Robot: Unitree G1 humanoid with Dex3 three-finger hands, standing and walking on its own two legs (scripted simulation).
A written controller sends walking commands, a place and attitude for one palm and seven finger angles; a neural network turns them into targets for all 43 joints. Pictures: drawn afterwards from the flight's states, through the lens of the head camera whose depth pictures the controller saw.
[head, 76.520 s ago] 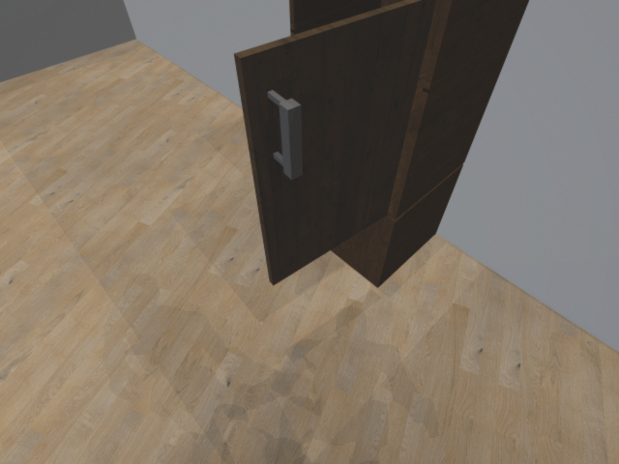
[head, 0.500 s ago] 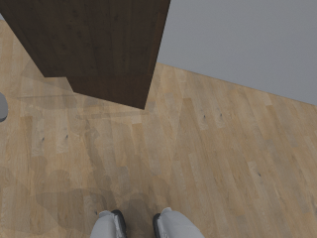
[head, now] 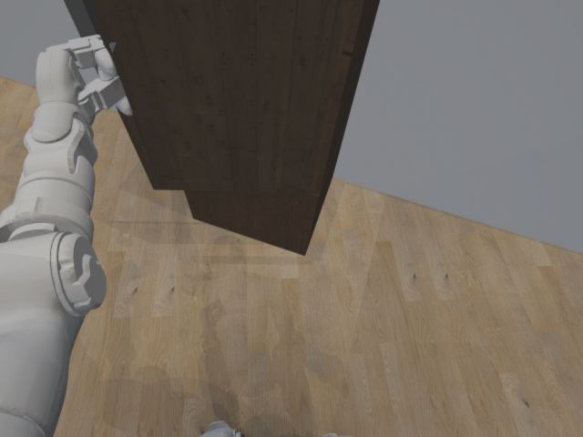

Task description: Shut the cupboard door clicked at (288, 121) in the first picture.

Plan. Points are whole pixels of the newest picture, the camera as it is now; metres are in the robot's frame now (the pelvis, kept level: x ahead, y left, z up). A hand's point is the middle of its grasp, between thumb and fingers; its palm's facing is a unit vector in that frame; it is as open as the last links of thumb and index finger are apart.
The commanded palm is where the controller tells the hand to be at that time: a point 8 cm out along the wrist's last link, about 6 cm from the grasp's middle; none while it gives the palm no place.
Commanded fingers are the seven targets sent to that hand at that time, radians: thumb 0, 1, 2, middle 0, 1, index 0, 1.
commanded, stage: pull the fist back off the door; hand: left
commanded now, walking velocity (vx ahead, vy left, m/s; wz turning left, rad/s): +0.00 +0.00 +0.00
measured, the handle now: (94, 19) +0.70 +0.22 +0.15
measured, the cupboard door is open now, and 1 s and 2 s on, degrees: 20 20 20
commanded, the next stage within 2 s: draw the hand back to the body in 0.24 s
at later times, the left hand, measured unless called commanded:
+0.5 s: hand (104, 101) +0.51 +0.17 +0.16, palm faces +0.11 -0.99 -0.01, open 3.1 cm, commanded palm +0.45 +0.22 +0.16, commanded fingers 0.00 0.90 0.90 -1.30 -1.50 -1.30 -1.50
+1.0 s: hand (1, 245) +0.32 +0.24 +0.16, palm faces +0.23 -0.96 -0.17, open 3.1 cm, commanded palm +0.28 +0.27 +0.18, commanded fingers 0.00 0.90 0.90 -0.94 -1.11 -0.94 -1.11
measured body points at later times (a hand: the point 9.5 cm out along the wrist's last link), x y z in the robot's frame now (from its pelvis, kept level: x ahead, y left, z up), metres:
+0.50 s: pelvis -0.02 -0.02 +0.00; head +0.06 -0.02 +0.44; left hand +0.49 +0.23 +0.16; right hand -0.05 -0.29 -0.11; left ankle +0.02 +0.09 -0.70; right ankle -0.06 -0.11 -0.70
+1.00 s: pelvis -0.02 +0.01 +0.03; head -0.03 -0.01 +0.47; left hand +0.30 +0.29 +0.17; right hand +0.18 -0.23 -0.05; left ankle +0.02 +0.09 -0.70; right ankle -0.06 -0.11 -0.70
